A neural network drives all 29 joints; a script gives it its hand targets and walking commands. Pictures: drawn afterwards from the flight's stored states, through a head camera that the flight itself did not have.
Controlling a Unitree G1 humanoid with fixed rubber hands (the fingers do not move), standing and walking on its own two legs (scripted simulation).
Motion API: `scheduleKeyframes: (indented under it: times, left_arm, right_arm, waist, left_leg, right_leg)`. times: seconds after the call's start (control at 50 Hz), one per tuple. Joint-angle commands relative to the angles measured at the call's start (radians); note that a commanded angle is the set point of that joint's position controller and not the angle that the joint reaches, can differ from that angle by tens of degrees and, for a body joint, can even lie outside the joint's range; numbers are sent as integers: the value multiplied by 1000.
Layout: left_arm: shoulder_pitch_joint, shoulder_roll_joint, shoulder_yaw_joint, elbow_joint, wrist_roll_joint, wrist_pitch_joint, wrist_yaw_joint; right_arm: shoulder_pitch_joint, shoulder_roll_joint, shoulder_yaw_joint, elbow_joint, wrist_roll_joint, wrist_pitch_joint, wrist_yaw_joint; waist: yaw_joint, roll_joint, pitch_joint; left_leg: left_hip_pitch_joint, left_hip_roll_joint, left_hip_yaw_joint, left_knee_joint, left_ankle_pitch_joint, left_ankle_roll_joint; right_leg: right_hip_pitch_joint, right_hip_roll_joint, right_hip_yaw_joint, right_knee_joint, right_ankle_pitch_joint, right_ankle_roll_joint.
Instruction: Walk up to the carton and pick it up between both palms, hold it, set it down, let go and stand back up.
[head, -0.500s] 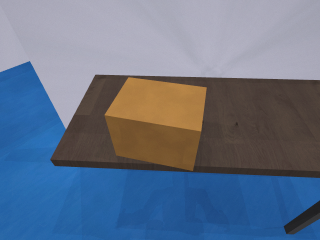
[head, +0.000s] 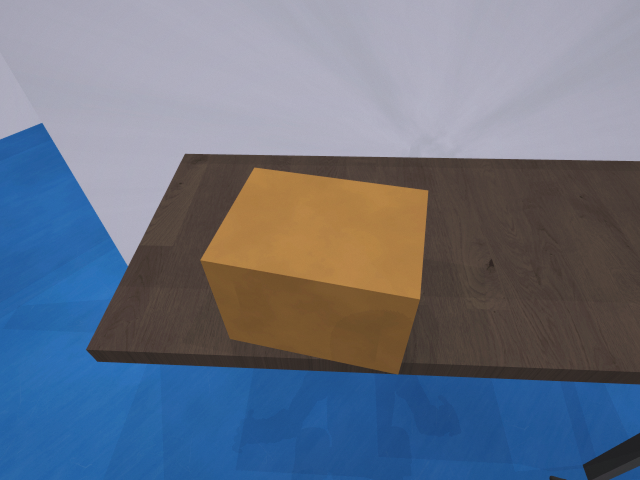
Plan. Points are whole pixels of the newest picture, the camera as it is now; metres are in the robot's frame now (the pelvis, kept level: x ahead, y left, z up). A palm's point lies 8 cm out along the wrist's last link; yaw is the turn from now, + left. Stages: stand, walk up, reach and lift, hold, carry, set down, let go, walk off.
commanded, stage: walk up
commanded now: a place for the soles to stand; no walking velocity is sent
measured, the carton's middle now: (324, 268) +0.41 +0.01 +0.05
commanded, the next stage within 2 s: reach and lift in 0.62 s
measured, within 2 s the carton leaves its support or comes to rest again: neither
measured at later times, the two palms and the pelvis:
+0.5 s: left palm out of the picture +0.09 +0.31 -0.10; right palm out of the picture +0.11 -0.31 -0.10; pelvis +0.00 +0.00 +0.00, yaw +0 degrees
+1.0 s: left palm (122, 478) +0.18 +0.27 -0.07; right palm out of the picture +0.14 -0.30 -0.06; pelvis -0.01 -0.01 +0.00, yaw +0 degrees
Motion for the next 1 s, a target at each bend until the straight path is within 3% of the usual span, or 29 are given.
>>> scheduleKeyframes:
  times: [0.0,0.02,0.04,0.06,0.08,0.12,0.16,0.22,0.24,0.28,0.3,0.34,0.38,0.44,0.48,0.5,0.52,0.54,0.56,0.6,0.62,0.64,0.68,0.78,0.84,0.88,0.9,0.94,0.98]
  left_arm:
    - [91,178,52,-34,6,-14,7]
    - [60,194,62,-30,19,-21,8]
    - [27,231,59,-56,28,-29,12]
    - [2,249,63,-34,22,-36,13]
    - [-15,254,62,-56,25,-35,9]
    - [-36,238,53,-54,20,-34,10]
    - [-32,212,52,-47,19,-30,9]
    - [2,212,63,-36,13,-31,14]
    - [-3,203,56,-49,13,-35,17]
    - [-28,194,47,-47,13,-27,16]
    - [-15,201,51,-43,8,-26,15]
    - [-48,213,51,-37,8,-20,18]
    - [-25,196,34,-33,15,-24,15]
    - [-56,189,39,-36,12,-22,13]
    - [-36,189,43,-25,10,-22,7]
    - [-20,199,42,-30,17,-23,9]
    - [-33,191,48,-22,23,-24,10]
    - [-29,191,47,-23,22,-25,10]
    - [-34,216,45,-27,17,-22,11]
    - [-17,208,51,-18,19,-29,17]
    - [-368,176,70,-279,-2,168,35]
    - [-370,137,78,-342,-13,299,56]
    - [-382,138,64,-437,-18,384,47]
    - [-207,130,127,-550,39,443,21]
    - [-118,126,182,-584,78,444,-3]
    - [-100,126,214,-618,102,436,-11]
    - [-110,125,206,-650,102,448,-13]
    - [-122,131,210,-723,100,435,-6]
    - [-94,135,202,-736,85,429,-11]
  right_arm:
    - [-58,-235,-89,-53,-5,-2,1]
    - [-77,-207,-76,-49,0,7,2]
    - [-87,-189,-76,-64,-2,7,4]
    - [-94,-203,-74,-35,-4,12,7]
    - [-80,-193,-81,-37,-10,14,4]
    - [-43,-178,-69,-16,-12,8,8]
    - [-54,-200,-78,-13,-8,2,9]
    - [-82,-192,-69,-11,2,1,1]
    - [-53,-175,-68,-1,-1,0,2]
    - [-99,-190,-64,-7,-3,0,-1]
    - [-82,-209,-72,2,-1,0,1]
    - [-86,-216,-73,15,-11,7,0]
    - [-113,-207,-67,22,-5,5,3]
    - [-103,-203,-72,42,-5,6,5]
    - [-99,-204,-61,33,-2,4,4]
    - [-134,-203,-65,23,2,6,5]
    - [-99,-205,-63,36,-3,2,5]
    - [-118,-205,-62,36,-1,5,4]
    - [-125,-221,-66,49,-4,5,4]
    - [-127,-197,-63,53,-6,5,5]
    - [-439,-83,-173,156,-186,-171,11]
    - [-323,-135,-210,224,-182,-204,53]
    - [-329,-140,-208,161,-152,-206,60]
    - [-167,-109,-182,36,-56,-176,35]
    - [-80,-74,-134,-17,-9,-162,8]
    - [-51,-65,-108,-78,11,-162,-3]
    - [-41,-59,-126,-75,12,-154,-6]
    - [-40,-52,-105,-161,41,-161,-8]
    - [-22,-51,-117,-194,54,-163,-18]
  waist:
    - [37,102,-47]
    - [24,102,-120]
    - [12,48,-105]
    - [-6,64,-58]
    - [-22,16,-62]
    - [-38,6,-68]
    - [-23,5,-119]
    - [-3,-1,-123]
    - [-9,-57,-157]
    - [-5,37,-142]
    - [-8,-9,-174]
    - [-12,16,-119]
    - [-5,-33,-108]
    - [-22,-11,-42]
    - [-8,-26,-92]
    - [1,12,-119]
    - [-17,-52,-125]
    - [-10,-21,-105]
    - [-4,-68,-73]
    - [-10,-50,-67]
    - [-34,-88,47]
    - [-32,-27,79]
    - [-56,-58,-4]
    - [-54,-49,-100]
    - [-23,-89,-113]
    - [14,-54,-132]
    - [-17,2,-117]
    - [14,35,-137]
    - [3,12,-156]
  left_leg:
    - [137,236,-233,-193,284,130]
    - [70,198,-195,-174,204,84]
    - [55,118,-107,-96,175,50]
    - [49,66,-50,-85,62,13]
    - [80,47,-34,-68,-16,15]
    - [153,90,-81,-138,90,31]
    - [192,124,-94,-154,213,46]
    - [153,113,-60,-81,337,48]
    - [149,112,-59,-100,382,47]
    - [176,127,-72,-121,356,56]
    - [190,127,-89,-120,320,49]
    - [154,125,-85,-156,272,43]
    - [161,120,-106,-150,207,55]
    - [140,118,-91,-204,119,51]
    - [159,138,-108,-206,159,54]
    - [162,134,-97,-184,129,55]
    - [154,112,-97,-168,200,50]
    - [131,114,-82,-167,194,41]
    - [114,111,-74,-157,156,43]
    - [126,89,-55,-135,165,27]
    - [-64,23,12,-123,-11,-68]
    - [-3,43,7,-120,-32,-80]
    - [46,46,52,-83,-51,-55]
    - [245,24,69,-118,121,-48]
    - [280,-6,55,-138,262,-36]
    - [273,-23,62,-156,274,-43]
    - [277,-25,57,-161,291,-60]
    - [287,-31,56,-170,351,-63]
    - [359,-28,51,-182,384,-67]
  right_leg:
    - [35,-38,26,-204,183,-23]
    - [129,-61,92,-230,250,-46]
    - [111,-134,192,-280,306,-71]
    - [46,-194,269,-329,285,-97]
    - [33,-207,287,-324,271,-129]
    - [1,-166,224,-279,341,-105]
    - [29,-106,113,-221,421,-62]
    - [107,-117,121,-209,595,-51]
    - [142,-126,111,-186,609,-61]
    - [94,-108,120,-173,547,-62]
    - [81,-108,99,-172,493,-63]
    - [69,-118,118,-218,436,-60]
    - [29,-104,118,-226,396,-56]
    - [-11,-102,135,-252,345,-62]
    - [48,-92,132,-252,344,-48]
    - [64,-95,138,-255,351,-53]
    - [93,-100,126,-260,392,-44]
    - [85,-110,140,-268,385,-59]
    - [68,-118,144,-267,397,-52]
    - [51,-150,178,-287,437,-72]
    - [-157,2,-117,-134,109,-20]
    - [-173,-16,-78,-119,78,-39]
    - [-145,-27,-78,-126,134,-30]
    - [-28,-8,-82,-196,358,-13]
    - [94,-16,-41,-238,576,12]
    - [131,-12,-20,-250,572,12]
    - [126,-11,-28,-251,570,8]
    - [154,-10,-17,-256,617,12]
    - [146,6,-31,-273,627,10]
